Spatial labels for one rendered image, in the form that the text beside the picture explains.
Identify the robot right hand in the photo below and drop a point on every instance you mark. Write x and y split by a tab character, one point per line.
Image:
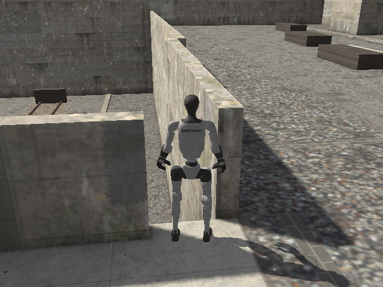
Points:
223	167

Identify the right robot thigh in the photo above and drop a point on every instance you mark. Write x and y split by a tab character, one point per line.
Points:
205	177

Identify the robot right forearm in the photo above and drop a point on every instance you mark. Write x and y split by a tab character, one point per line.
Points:
220	158

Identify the robot torso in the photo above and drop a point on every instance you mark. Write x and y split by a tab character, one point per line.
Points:
191	138

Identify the right robot upper arm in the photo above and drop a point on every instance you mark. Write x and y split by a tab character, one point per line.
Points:
210	126

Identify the left robot upper arm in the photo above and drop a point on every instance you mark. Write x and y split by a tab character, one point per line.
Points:
173	126

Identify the robot left hand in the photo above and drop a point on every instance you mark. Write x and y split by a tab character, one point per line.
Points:
160	164

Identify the robot left forearm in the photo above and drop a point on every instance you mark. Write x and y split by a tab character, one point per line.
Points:
162	157

